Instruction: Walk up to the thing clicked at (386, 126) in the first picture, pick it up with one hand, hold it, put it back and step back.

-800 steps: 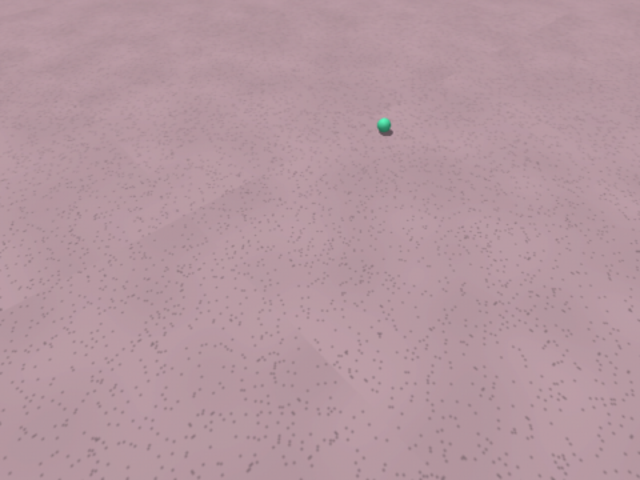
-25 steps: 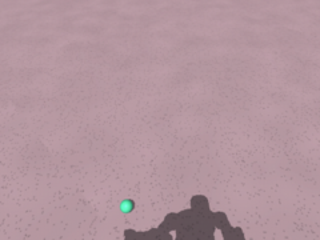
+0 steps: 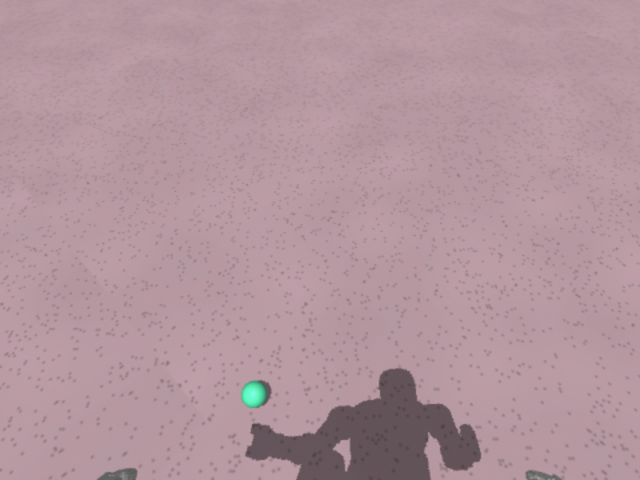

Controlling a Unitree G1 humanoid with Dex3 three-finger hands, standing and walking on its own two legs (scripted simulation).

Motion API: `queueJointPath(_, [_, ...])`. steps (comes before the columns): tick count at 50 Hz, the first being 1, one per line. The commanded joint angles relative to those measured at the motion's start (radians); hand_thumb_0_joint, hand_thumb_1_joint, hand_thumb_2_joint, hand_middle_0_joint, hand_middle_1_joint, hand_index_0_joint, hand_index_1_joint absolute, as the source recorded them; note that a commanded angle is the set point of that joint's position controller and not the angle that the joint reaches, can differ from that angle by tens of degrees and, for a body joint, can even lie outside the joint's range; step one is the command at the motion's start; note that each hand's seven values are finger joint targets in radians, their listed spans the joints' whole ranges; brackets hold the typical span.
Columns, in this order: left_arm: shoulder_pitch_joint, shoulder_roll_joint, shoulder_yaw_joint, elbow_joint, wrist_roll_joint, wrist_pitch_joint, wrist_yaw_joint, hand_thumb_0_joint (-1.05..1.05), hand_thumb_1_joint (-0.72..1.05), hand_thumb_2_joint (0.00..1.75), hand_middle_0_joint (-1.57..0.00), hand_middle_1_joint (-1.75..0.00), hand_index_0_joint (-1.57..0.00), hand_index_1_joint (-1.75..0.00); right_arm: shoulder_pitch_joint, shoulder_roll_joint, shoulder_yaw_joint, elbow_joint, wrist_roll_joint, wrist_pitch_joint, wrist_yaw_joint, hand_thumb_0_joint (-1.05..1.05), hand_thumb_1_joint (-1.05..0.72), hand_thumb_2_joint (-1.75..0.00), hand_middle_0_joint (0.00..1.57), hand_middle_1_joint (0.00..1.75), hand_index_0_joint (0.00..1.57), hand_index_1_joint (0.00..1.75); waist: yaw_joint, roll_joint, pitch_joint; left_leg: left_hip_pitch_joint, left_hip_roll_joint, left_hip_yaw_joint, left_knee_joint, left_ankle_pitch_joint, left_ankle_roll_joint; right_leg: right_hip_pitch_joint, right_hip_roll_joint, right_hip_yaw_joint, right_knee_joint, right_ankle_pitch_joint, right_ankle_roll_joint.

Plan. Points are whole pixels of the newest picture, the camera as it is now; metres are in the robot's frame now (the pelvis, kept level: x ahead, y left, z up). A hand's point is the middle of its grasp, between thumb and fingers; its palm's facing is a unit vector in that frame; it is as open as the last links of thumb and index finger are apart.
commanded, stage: rise first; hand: left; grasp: from above
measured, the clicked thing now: (254, 394) +0.47 +0.21 -0.74
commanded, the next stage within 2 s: none
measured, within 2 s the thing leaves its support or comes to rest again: neither
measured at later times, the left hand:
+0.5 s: hand out of the picture +0.15 +0.26 -0.20, palm faces -0.10 -0.91 -0.41, open 13.8 cm
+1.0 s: hand out of the picture +0.14 +0.26 -0.24, palm faces -0.20 -0.86 -0.48, open 14.1 cm
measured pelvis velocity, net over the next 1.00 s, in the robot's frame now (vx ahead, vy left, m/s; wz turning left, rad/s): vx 0.00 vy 0.01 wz -0.02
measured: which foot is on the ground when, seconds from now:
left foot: down 0.00-1.00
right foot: down 0.00-1.00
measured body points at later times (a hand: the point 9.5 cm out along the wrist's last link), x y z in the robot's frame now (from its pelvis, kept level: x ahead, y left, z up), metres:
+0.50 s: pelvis +0.00 +0.01 -0.06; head +0.08 +0.02 +0.38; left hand +0.16 +0.30 -0.17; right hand +0.14 -0.25 -0.16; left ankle +0.01 +0.14 -0.74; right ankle +0.00 -0.13 -0.74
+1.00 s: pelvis +0.00 +0.01 -0.11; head +0.10 +0.02 +0.33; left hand +0.15 +0.30 -0.21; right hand +0.17 -0.24 -0.19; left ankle +0.01 +0.14 -0.74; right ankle +0.00 -0.13 -0.74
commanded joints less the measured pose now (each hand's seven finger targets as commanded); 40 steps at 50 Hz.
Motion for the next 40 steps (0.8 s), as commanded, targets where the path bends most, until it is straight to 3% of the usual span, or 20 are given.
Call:
queueJointPath(1, [-0.125, 0.248, 0.129, -0.022, 0.074, -0.023, -0.01, 0.0, 0.26, 0.88, -0.13, -0.92, -0.15, -0.89, 0.06, -0.118, -0.08, -0.158, -0.02, -0.037, -0.016, 0.0, -0.93, -0.91, 0.2, 0.3, 0.2, 0.3, -0.008, -0.012, -0.211, -0.094, -0.034, 0.075, 0.098, 0.07, 0.032, -0.097, 0.018, -0.021, 0.09, 0.1, -0.027])
queueJointPath(2, [-0.059, 0.231, 0.136, -0.048, 0.097, -0.013, -0.019, 0.0, 0.18, 0.89, -0.12, -0.97, -0.15, -0.93, 0.066, -0.11, -0.089, -0.191, -0.028, -0.039, -0.009, 0.0, -0.96, -0.91, 0.2, 0.3, 0.2, 0.3, 0.026, 0.033, -0.258, -0.115, -0.04, 0.078, 0.121, 0.087, 0.026, -0.086, 0.017, -0.016, 0.117, 0.105, -0.033])
queueJointPath(3, [-0.021, 0.224, 0.144, -0.076, 0.106, 0.0, -0.02, 0.0, 0.1, 0.9, -0.11, -0.99, -0.14, -0.96, 0.064, -0.107, -0.093, -0.224, -0.028, -0.041, -0.005, 0.0, -0.93, -0.91, 0.2, 0.3, 0.2, 0.3, 0.035, 0.056, -0.277, -0.124, -0.045, 0.082, 0.135, 0.087, 0.024, -0.09, 0.019, -0.011, 0.131, 0.1, -0.034])
queueJointPath(6, [-0.01, 0.189, 0.128, -0.187, 0.125, 0.072, -0.005, 0.0, -0.14, 0.93, -0.08, -1.04, -0.11, -1.02, 0.036, -0.102, -0.093, -0.3, -0.017, -0.043, 0.0, 0.0, -0.93, -0.91, 0.2, 0.3, 0.2, 0.3, 0.024, 0.084, -0.263, -0.132, -0.032, 0.07, 0.125, 0.073, 0.016, -0.117, 0.036, -0.023, 0.14, 0.071, -0.037])
queueJointPath(11, [-0.013, 0.173, 0.129, -0.314, 0.146, 0.18, 0.015, 0.0, -0.53, 0.96, -0.09, -1.08, -0.1, -1.07, 0.025, -0.084, -0.087, -0.382, -0.015, -0.054, 0.008, 0.0, -0.94, -0.91, 0.2, 0.3, 0.2, 0.3, 0.005, 0.023, -0.233, -0.228, -0.019, 0.059, 0.205, 0.012, 0.021, -0.23, 0.044, -0.033, 0.207, -0.008, -0.033])
queueJointPath(14, [-0.006, 0.153, 0.124, -0.401, 0.156, 0.197, 0.017, 0.0, -0.56, 0.97, -0.09, -1.08, -0.09, -1.08, 0.051, -0.078, -0.09, -0.408, -0.019, -0.072, 0.011, 0.0, -0.92, -0.91, 0.2, 0.3, 0.2, 0.3, -0.009, 0.026, -0.257, -0.283, -0.012, 0.054, 0.278, -0.005, 0.022, -0.304, 0.045, -0.032, 0.286, -0.023, -0.031])
queueJointPath(15, [0.017, 0.18, 0.15, -0.42, 0.164, 0.202, 0.02, 0.0, -0.56, 0.97, -0.09, -1.07, -0.09, -1.07, 0.06, -0.077, -0.092, -0.407, -0.018, -0.077, 0.009, 0.0, -0.92, -0.91, 0.2, 0.3, 0.2, 0.3, -0.006, 0.042, -0.275, -0.295, -0.014, 0.056, 0.302, -0.013, 0.024, -0.322, 0.042, -0.03, 0.304, -0.03, -0.031])
queueJointPath(17, [0.027, 0.191, 0.153, -0.488, 0.178, 0.204, 0.021, 0.0, -0.57, 0.98, -0.09, -1.07, -0.09, -1.07, 0.064, -0.072, -0.094, -0.427, -0.021, -0.09, 0.006, 0.0, -0.91, -0.91, 0.2, 0.3, 0.2, 0.3, -0.01, 0.039, -0.31, -0.321, -0.011, 0.05, 0.343, 0.004, 0.026, -0.347, 0.04, -0.026, 0.35, -0.013, -0.03])
queueJointPath(19, [0.023, 0.162, 0.128, -0.586, 0.179, 0.206, 0.016, 0.0, -0.56, 0.98, -0.09, -1.07, -0.08, -1.08, 0.056, -0.064, -0.093, -0.456, -0.024, -0.104, 0.001, 0.0, -0.92, -0.91, 0.2, 0.3, 0.2, 0.3, -0.027, 0.054, -0.317, -0.337, -0.01, 0.051, 0.374, -0.006, 0.026, -0.386, 0.037, -0.02, 0.376, -0.018, -0.029])
queueJointPath(22, [0.13, 0.175, 0.144, -0.641, 0.19, 0.23, 0.017, 0.0, -0.57, 0.99, -0.08, -1.07, -0.07, -1.08, 0.069, -0.065, -0.099, -0.466, -0.026, -0.116, -0.009, 0.0, -0.9, -0.9, 0.2, 0.3, 0.2, 0.3, -0.016, 0.057, -0.369, -0.345, -0.006, 0.046, 0.42, 0.051, 0.027, -0.395, 0.037, -0.025, 0.419, 0.03, -0.03])
queueJointPath(23, [0.154, 0.152, 0.127, -0.653, 0.19, 0.24, 0.014, 0.0, -0.55, 0.98, -0.08, -1.08, -0.07, -1.08, 0.067, -0.064, -0.098, -0.473, -0.027, -0.118, -0.01, 0.0, -0.91, -0.91, 0.2, 0.3, 0.2, 0.3, -0.025, 0.051, -0.366, -0.355, -0.005, 0.048, 0.435, 0.06, 0.027, -0.407, 0.036, -0.025, 0.433, 0.038, -0.03])
queueJointPath(24, [0.156, 0.183, 0.145, -0.699, 0.198, 0.249, 0.015, 0.0, -0.56, 0.98, -0.07, -1.07, -0.07, -1.08, 0.077, -0.063, -0.097, -0.472, -0.028, -0.118, -0.015, 0.0, -0.9, -0.9, 0.2, 0.3, 0.2, 0.3, -0.021, 0.067, -0.39, -0.35, -0.005, 0.051, 0.452, 0.079, 0.029, -0.409, 0.036, -0.024, 0.441, 0.057, -0.028])
queueJointPath(26, [0.188, 0.162, 0.134, -0.72, 0.196, 0.27, 0.011, 0.0, -0.55, 0.97, -0.07, -1.08, -0.07, -1.08, 0.073, -0.064, -0.094, -0.477, -0.033, -0.126, -0.017, 0.0, -0.9, -0.9, 0.2, 0.3, 0.2, 0.3, -0.033, 0.06, -0.395, -0.371, 0.002, 0.043, 0.479, 0.116, 0.027, -0.433, 0.038, -0.029, 0.473, 0.075, -0.029])
queueJointPath(31, [0.245, 0.158, 0.132, -0.789, 0.212, 0.292, 0.013, 0.0, -0.52, 0.95, -0.07, -1.08, -0.07, -1.07, 0.052, -0.055, -0.091, -0.508, -0.036, -0.14, -0.018, 0.0, -0.89, -0.9, 0.2, 0.3, 0.2, 0.3, -0.02, 0.09, -0.381, -0.435, 0.003, 0.033, 0.514, 0.063, 0.023, -0.504, 0.036, -0.034, 0.52, 0.007, -0.036])
queueJointPath(34, [0.269, 0.156, 0.134, -0.825, 0.22, 0.299, 0.015, 0.0, -0.52, 0.94, -0.06, -1.09, -0.08, -1.08, 0.046, -0.054, -0.092, -0.529, -0.037, -0.145, -0.019, 0.0, -0.89, -0.9, 0.2, 0.3, 0.2, 0.3, -0.028, 0.089, -0.385, -0.465, 0.002, 0.03, 0.535, 0.024, 0.024, -0.533, 0.039, -0.037, 0.539, -0.018, -0.035])
queueJointPath(40, [0.302, 0.157, 0.132, -0.877, 0.24, 0.307, 0.023, 0.0, -0.53, 0.93, -0.07, -1.09, -0.08, -1.07, 0.045, -0.045, -0.089, -0.541, -0.037, -0.158, -0.025, 0.0, -0.9, -0.9, 0.2, 0.3, 0.2, 0.3, -0.031, 0.072, -0.414, -0.521, -0.005, 0.037, 0.601, 0.01, 0.031, -0.57, 0.04, -0.034, 0.582, -0.015, -0.033])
